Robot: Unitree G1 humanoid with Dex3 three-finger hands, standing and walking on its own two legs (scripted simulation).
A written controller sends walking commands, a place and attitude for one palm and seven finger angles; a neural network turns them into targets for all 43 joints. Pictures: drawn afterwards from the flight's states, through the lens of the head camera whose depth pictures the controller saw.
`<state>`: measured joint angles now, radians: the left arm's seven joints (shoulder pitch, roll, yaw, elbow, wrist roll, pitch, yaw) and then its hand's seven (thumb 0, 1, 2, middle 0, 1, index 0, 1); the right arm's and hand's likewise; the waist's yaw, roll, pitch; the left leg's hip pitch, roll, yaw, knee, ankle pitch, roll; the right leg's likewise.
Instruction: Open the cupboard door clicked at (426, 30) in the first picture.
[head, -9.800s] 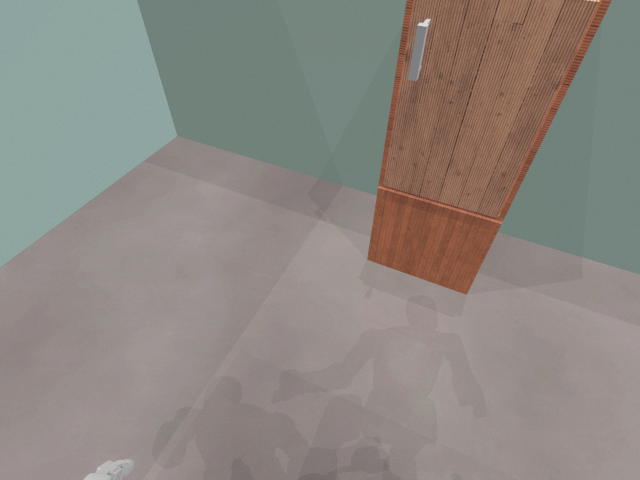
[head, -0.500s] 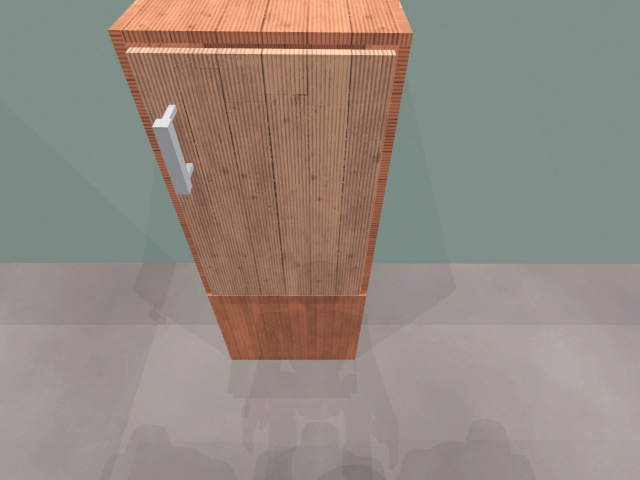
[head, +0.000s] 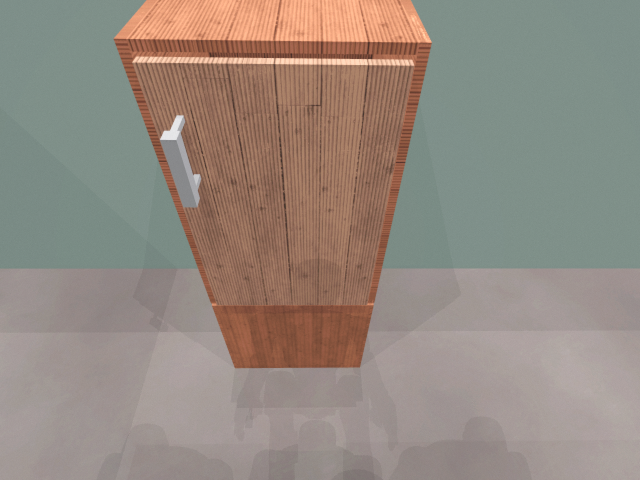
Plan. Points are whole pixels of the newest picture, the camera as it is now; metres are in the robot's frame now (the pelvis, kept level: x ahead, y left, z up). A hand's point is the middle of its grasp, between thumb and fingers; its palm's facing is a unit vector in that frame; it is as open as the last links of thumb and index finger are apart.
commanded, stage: raise the hand with hooked fingers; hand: left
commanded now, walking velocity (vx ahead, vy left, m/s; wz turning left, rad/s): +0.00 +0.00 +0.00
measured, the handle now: (185, 162) +0.52 +0.24 +0.11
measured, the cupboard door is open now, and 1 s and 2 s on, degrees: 0 0 0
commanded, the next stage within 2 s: none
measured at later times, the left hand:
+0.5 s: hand out of the picture +0.13 +0.17 -0.04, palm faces +0.14 -0.99 -0.02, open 8.7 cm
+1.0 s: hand (131, 383) +0.21 +0.22 +0.05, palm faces +0.12 -0.99 -0.06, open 11.8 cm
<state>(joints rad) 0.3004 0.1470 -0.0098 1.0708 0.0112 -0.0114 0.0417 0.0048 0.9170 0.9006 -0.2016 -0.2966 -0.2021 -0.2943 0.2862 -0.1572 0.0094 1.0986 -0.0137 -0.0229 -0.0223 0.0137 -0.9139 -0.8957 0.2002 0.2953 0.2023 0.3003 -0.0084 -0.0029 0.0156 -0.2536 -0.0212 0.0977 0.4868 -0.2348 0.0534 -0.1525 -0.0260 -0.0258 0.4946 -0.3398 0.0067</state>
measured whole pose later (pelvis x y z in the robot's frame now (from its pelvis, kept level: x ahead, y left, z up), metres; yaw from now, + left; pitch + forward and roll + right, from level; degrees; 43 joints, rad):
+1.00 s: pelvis -0.02 -0.03 -0.03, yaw +1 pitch +8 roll -1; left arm 0.25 0.31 0.37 0.11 -0.38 -0.30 -0.35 0.00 -0.02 0.51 -0.27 -0.89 -0.27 -0.89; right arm 0.34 -0.28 -0.01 0.64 0.05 -0.23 -0.08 0.01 -0.90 -0.90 0.20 0.30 0.21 0.30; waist -0.01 0.04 -0.09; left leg -0.61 0.04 0.04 0.82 -0.34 0.01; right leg -0.49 0.03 -0.07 0.81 -0.45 -0.04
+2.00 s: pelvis -0.04 -0.02 +0.00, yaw +3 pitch -1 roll -1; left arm -0.09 0.42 0.43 0.25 -0.32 -0.04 -0.41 -0.01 -0.50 0.30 -0.31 -1.20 -0.31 -1.20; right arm 0.28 -0.28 0.06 0.63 0.07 -0.22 -0.11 0.01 -0.90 -0.90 0.20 0.30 0.21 0.30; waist 0.02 0.04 -0.02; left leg -0.34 0.02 0.03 0.56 -0.21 0.03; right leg -0.20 0.02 -0.08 0.52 -0.31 -0.02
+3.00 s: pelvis -0.02 -0.01 -0.01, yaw +2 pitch +5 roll -2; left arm -0.45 0.52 0.44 0.70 -0.28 -0.08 -0.46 -0.01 -0.50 0.30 -0.30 -1.20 -0.30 -1.20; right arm 0.31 -0.28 0.05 0.63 0.07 -0.13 -0.10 0.01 -0.90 -0.90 0.20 0.30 0.21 0.30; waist -0.03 0.03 -0.06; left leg -0.46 0.02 0.04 0.64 -0.26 0.03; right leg -0.33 0.02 -0.06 0.60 -0.35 -0.02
